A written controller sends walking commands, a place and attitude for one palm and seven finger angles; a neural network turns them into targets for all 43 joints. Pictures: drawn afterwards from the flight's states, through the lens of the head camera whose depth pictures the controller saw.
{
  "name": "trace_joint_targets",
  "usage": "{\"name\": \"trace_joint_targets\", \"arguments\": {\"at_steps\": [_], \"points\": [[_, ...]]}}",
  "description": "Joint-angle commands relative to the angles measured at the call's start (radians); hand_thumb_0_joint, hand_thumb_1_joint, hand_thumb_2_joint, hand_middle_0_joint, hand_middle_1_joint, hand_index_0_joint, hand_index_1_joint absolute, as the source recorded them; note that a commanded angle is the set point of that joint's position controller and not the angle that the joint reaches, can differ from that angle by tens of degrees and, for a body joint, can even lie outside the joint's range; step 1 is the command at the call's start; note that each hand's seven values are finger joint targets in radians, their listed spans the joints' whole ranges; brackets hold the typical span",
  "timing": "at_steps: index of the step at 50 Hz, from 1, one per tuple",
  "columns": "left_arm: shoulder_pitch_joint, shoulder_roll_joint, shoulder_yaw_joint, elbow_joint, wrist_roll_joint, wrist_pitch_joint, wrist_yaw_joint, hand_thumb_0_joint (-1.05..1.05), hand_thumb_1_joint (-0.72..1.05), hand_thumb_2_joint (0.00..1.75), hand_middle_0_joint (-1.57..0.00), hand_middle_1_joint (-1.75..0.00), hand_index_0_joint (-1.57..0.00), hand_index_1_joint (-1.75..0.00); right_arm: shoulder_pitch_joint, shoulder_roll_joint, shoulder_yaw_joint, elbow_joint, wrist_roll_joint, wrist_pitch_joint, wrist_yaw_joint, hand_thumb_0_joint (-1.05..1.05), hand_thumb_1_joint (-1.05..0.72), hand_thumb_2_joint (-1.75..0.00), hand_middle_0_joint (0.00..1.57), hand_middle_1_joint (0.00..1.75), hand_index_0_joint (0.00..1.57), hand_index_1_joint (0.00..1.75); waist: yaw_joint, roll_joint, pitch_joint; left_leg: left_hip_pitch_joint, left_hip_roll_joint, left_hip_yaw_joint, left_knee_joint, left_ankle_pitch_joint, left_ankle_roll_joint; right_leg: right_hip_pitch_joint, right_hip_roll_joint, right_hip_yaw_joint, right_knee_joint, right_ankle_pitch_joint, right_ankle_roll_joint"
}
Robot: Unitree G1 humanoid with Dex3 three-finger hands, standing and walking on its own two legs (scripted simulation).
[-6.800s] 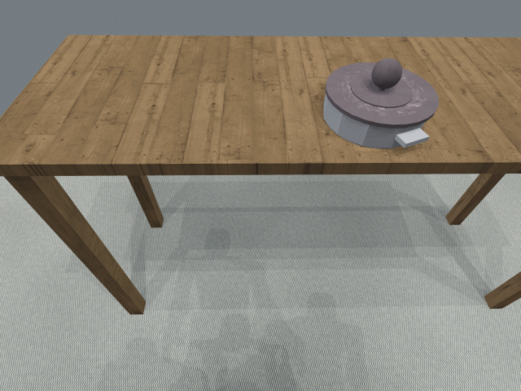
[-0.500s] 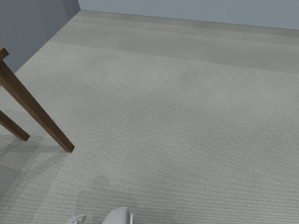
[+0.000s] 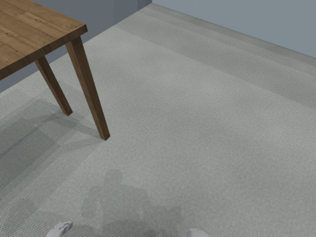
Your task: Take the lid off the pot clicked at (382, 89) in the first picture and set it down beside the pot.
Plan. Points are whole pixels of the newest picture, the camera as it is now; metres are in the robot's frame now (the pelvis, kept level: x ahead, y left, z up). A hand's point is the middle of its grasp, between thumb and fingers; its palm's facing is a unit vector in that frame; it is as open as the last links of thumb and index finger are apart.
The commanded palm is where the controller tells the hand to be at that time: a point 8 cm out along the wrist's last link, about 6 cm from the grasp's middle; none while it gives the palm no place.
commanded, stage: turn to face it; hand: left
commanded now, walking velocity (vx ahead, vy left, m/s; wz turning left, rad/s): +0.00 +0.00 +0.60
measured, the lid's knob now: out of the picture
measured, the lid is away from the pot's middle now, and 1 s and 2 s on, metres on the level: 0.00 0.00 0.00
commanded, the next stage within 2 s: take the last steps up to it in 1.60 s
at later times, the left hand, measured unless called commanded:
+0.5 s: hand out of the picture -0.02 +0.18 -0.17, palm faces +0.33 -0.91 -0.25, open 7.3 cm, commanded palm none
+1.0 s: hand out of the picture +0.00 +0.23 -0.15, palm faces +0.58 -0.76 -0.29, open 7.3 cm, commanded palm none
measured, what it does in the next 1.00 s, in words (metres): steps on the spot, turning left: right foot, then left foot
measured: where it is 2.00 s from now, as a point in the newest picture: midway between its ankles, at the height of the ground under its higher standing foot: outside the picture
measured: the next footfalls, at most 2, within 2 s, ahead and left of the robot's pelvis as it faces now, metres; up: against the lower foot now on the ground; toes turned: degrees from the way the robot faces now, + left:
right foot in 0.12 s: +0.05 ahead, -0.14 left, +0.00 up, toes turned +4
left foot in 0.56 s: -0.01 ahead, +0.09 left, +0.00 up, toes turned +27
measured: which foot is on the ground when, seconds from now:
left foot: down 0.00-0.12, up 0.14-0.54, down 0.56-1.00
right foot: up 0.00-0.10, down 0.12-0.56, up 0.58-1.00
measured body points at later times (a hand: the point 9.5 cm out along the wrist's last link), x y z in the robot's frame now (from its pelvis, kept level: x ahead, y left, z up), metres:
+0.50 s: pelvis +0.00 -0.03 +0.00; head +0.05 -0.01 +0.44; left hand -0.03 +0.22 -0.15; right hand +0.17 -0.25 -0.15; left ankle -0.05 +0.08 -0.71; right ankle +0.01 -0.14 -0.74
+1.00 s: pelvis +0.01 -0.02 +0.00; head +0.05 +0.01 +0.45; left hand -0.04 +0.27 -0.12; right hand +0.21 -0.20 -0.14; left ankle -0.05 +0.07 -0.74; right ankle +0.09 -0.13 -0.71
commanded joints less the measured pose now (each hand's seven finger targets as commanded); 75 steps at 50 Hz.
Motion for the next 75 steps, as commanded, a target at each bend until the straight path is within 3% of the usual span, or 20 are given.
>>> {"name": "trace_joint_targets", "arguments": {"at_steps": [1, 4, 5, 6, 7, 12, 20, 26, 27, 28, 29, 35, 45, 50, 51, 53, 58, 72, 74, 75], "points": [[-0.016, 0.058, 0.011, -0.106, -0.007, -0.035, 0.006, 0.0, 0.9, 0.9, -0.2, -0.3, -0.2, -0.3, 0.028, -0.225, -0.074, -0.064, -0.008, -0.016, -0.02, 0.0, -0.9, -0.9, 0.2, 0.3, 0.2, 0.3, -0.024, 0.197, -0.142, 0.124, 0.233, -0.294, -0.092, 0.353, 0.139, 0.044, 0.048, -0.014, -0.16, -0.028, -0.015], [0.08, 0.074, 0.016, -0.085, -0.014, -0.049, 0.011, 0.0, 0.9, 0.9, -0.2, -0.3, -0.2, -0.3, -0.011, -0.205, -0.074, -0.075, 0.003, -0.01, -0.02, 0.0, -0.9, -0.9, 0.2, 0.3, 0.2, 0.3, 0.029, 0.145, -0.163, -0.011, 0.172, -0.295, 0.001, 0.304, 0.078, 0.288, 0.064, -0.026, -0.457, 0.159, -0.029], [0.118, 0.131, 0.027, -0.08, -0.005, -0.061, 0.018, 0.0, 0.9, 0.9, -0.2, -0.3, -0.2, -0.3, -0.009, -0.164, -0.069, -0.082, 0.012, -0.012, -0.014, 0.0, -0.9, -0.9, 0.2, 0.3, 0.2, 0.3, 0.048, 0.03, -0.177, -0.144, 0.11, -0.239, 0.105, 0.142, 0.022, 0.437, -0.05, 0.082, -0.585, 0.202, -0.055], [0.125, 0.218, 0.048, -0.085, 0.01, -0.066, 0.025, 0.0, 0.9, 0.9, -0.2, -0.3, -0.2, -0.3, 0.004, -0.087, -0.055, -0.107, 0.016, -0.014, -0.011, 0.0, -0.9, -0.9, 0.2, 0.3, 0.2, 0.3, 0.052, -0.268, -0.156, -0.355, -0.042, -0.011, 0.34, -0.285, -0.069, 0.52, -0.347, 0.372, -0.658, 0.268, -0.17], [0.11, 0.212, 0.04, -0.093, 0.004, -0.059, 0.027, 0.0, 0.9, 0.9, -0.2, -0.3, -0.2, -0.3, -0.01, -0.134, -0.065, -0.104, -0.002, -0.008, -0.014, 0.0, -0.9, -0.9, 0.2, 0.3, 0.2, 0.3, 0.05, -0.207, -0.122, -0.343, -0.001, -0.027, 0.547, -0.383, -0.072, 0.366, -0.436, 0.379, -0.66, 0.27, -0.253], [-0.013, 0.088, 0.013, -0.111, 0.006, -0.064, 0.023, 0.0, 0.9, 0.9, -0.2, -0.3, -0.2, -0.3, 0.025, -0.108, -0.06, -0.043, -0.005, 0.014, 0.014, 0.0, -0.9, -0.9, 0.2, 0.3, 0.2, 0.3, -0.017, -0.162, -0.039, -0.311, 0.061, 0.056, 0.736, -0.177, -0.096, 0.268, -0.232, 0.042, -0.59, 0.394, -0.217], [0.119, 0.139, 0.027, -0.048, 0.013, -0.056, 0.018, 0.0, 0.9, 0.9, -0.2, -0.3, -0.2, -0.3, -0.106, -0.077, -0.037, -0.068, 0.007, 0.006, 0.017, 0.0, -0.9, -0.9, 0.2, 0.3, 0.2, 0.3, 0.059, -0.189, -0.079, -0.213, 0.066, 0.156, 0.418, -0.229, -0.102, 0.375, -0.287, -0.04, -0.533, 0.598, -0.24], [0.102, 0.154, 0.041, -0.038, 0.0, -0.042, 0.011, 0.0, 0.9, 0.9, -0.2, -0.3, -0.2, -0.3, 0.012, -0.11, -0.038, -0.054, 0.004, -0.023, 0.009, 0.0, -0.9, -0.9, 0.2, 0.3, 0.2, 0.3, -0.002, -0.136, -0.176, 0.101, 0.051, 0.193, -0.042, 0.002, -0.057, 0.314, -0.281, -0.156, -0.29, 0.591, -0.146], [0.108, 0.118, 0.038, -0.058, -0.006, -0.04, 0.005, 0.0, 0.9, 0.9, -0.2, -0.3, -0.2, -0.3, 0.08, -0.201, -0.061, -0.046, -0.003, -0.034, 0.003, 0.0, -0.9, -0.9, 0.2, 0.3, 0.2, 0.3, -0.042, 0.068, -0.229, 0.302, 0.206, -0.013, -0.117, 0.21, 0.016, 0.12, -0.206, -0.196, -0.072, 0.38, -0.078], [0.077, 0.05, 0.016, -0.106, -0.008, -0.038, -0.002, 0.0, 0.9, 0.9, -0.2, -0.3, -0.2, -0.3, 0.138, -0.309, -0.089, -0.042, 0.001, -0.032, -0.004, 0.0, -0.9, -0.9, 0.2, 0.3, 0.2, 0.3, -0.073, 0.357, -0.228, 0.409, 0.462, -0.34, -0.115, 0.672, 0.165, -0.169, -0.071, -0.167, 0.128, -0.263, -0.006], [0.002, 0.08, 0.012, -0.119, 0.004, -0.023, 0.008, 0.0, 0.9, 0.9, -0.2, -0.3, -0.2, -0.3, 0.191, -0.3, -0.084, -0.01, 0.004, -0.025, -0.013, 0.0, -0.9, -0.9, 0.2, 0.3, 0.2, 0.3, -0.098, 0.245, -0.225, 0.382, 0.478, -0.326, -0.09, 0.701, 0.209, -0.2, -0.072, -0.054, 0.219, -0.264, -0.015], [0.039, 0.079, 0.022, -0.044, 0.001, -0.023, -0.001, 0.0, 0.9, 0.9, -0.2, -0.3, -0.2, -0.3, 0.001, -0.201, -0.045, -0.064, 0.001, -0.036, -0.028, 0.0, -0.9, -0.9, 0.2, 0.3, 0.2, 0.3, 0.006, 0.145, -0.113, 0.169, 0.249, -0.126, -0.133, 0.487, 0.118, -0.108, -0.048, -0.009, 0.239, 0.032, 0.005], [-0.083, 0.072, 0.009, -0.106, -0.007, -0.031, 0.007, 0.0, 0.9, 0.9, -0.2, -0.3, -0.2, -0.3, 0.083, -0.22, -0.065, -0.045, -0.007, -0.023, -0.026, 0.0, -0.9, -0.9, 0.2, 0.3, 0.2, 0.3, -0.042, 0.156, -0.128, 0.214, 0.246, -0.311, -0.098, 0.454, 0.156, -0.065, 0.021, 0.011, -0.044, -0.029, 0.003], [0.015, 0.073, 0.007, -0.095, -0.016, -0.046, 0.014, 0.0, 0.9, 0.9, -0.2, -0.3, -0.2, -0.3, 0.029, -0.213, -0.072, -0.058, -0.001, -0.014, -0.027, 0.0, -0.9, -0.9, 0.2, 0.3, 0.2, 0.3, 0.01, 0.17, -0.175, 0.099, 0.193, -0.342, -0.002, 0.501, 0.106, 0.202, 0.075, -0.006, -0.36, 0.101, -0.021], [0.059, 0.091, 0.012, -0.086, -0.017, -0.056, 0.017, 0.0, 0.9, 0.9, -0.2, -0.3, -0.2, -0.3, 0.021, -0.19, -0.069, -0.063, 0.007, -0.014, -0.025, 0.0, -0.9, -0.9, 0.2, 0.3, 0.2, 0.3, 0.033, 0.114, -0.18, 0.004, 0.156, -0.317, 0.047, 0.377, 0.064, 0.343, 0.044, 0.006, -0.517, 0.218, -0.025], [0.092, 0.223, 0.037, -0.087, 0.006, -0.067, 0.028, 0.0, 0.9, 0.9, -0.2, -0.3, -0.2, -0.3, 0.048, -0.091, -0.054, -0.096, 0.013, -0.018, -0.019, 0.0, -0.9, -0.9, 0.2, 0.3, 0.2, 0.3, 0.045, -0.265, -0.165, -0.358, -0.06, -0.012, 0.436, -0.398, -0.082, 0.528, -0.42, 0.409, -0.625, 0.447, -0.214], [-0.035, 0.083, 0.01, -0.112, 0.001, -0.065, 0.025, 0.0, 0.9, 0.9, -0.2, -0.3, -0.2, -0.3, 0.052, -0.108, -0.06, -0.028, -0.006, 0.015, 0.007, 0.0, -0.9, -0.9, 0.2, 0.3, 0.2, 0.3, -0.022, -0.147, -0.036, -0.307, 0.054, 0.026, 0.776, -0.185, -0.095, 0.27, -0.237, 0.067, -0.584, 0.445, -0.221], [0.121, 0.146, 0.032, -0.013, 0.013, -0.051, 0.018, 0.0, 0.9, 0.9, -0.2, -0.3, -0.2, -0.3, -0.052, -0.062, -0.016, -0.044, 0.01, -0.013, 0.0, 0.0, -0.9, -0.9, 0.2, 0.3, 0.2, 0.3, 0.039, -0.195, -0.134, -0.047, 0.038, 0.175, 0.164, -0.179, -0.072, 0.382, -0.279, -0.057, -0.436, 0.724, -0.221], [0.114, 0.132, 0.032, -0.009, -0.003, -0.048, 0.014, 0.0, 0.9, 0.9, -0.2, -0.3, -0.2, -0.3, 0.038, -0.11, -0.027, -0.024, 0.003, -0.029, -0.004, 0.0, -0.9, -0.9, 0.2, 0.3, 0.2, 0.3, -0.017, -0.09, -0.186, 0.194, 0.073, 0.148, -0.103, 0.074, -0.043, 0.269, -0.237, -0.126, -0.253, 0.601, -0.14], [0.129, 0.073, 0.024, -0.033, -0.009, -0.043, 0.007, 0.0, 0.9, 0.9, -0.2, -0.3, -0.2, -0.3, 0.083, -0.218, -0.051, -0.028, -0.005, -0.038, -0.009, 0.0, -0.9, -0.9, 0.2, 0.3, 0.2, 0.3, -0.041, 0.208, -0.219, 0.371, 0.322, -0.154, -0.149, 0.371, 0.048, 0.017, -0.11, -0.177, -0.032, 0.154, -0.063]]}}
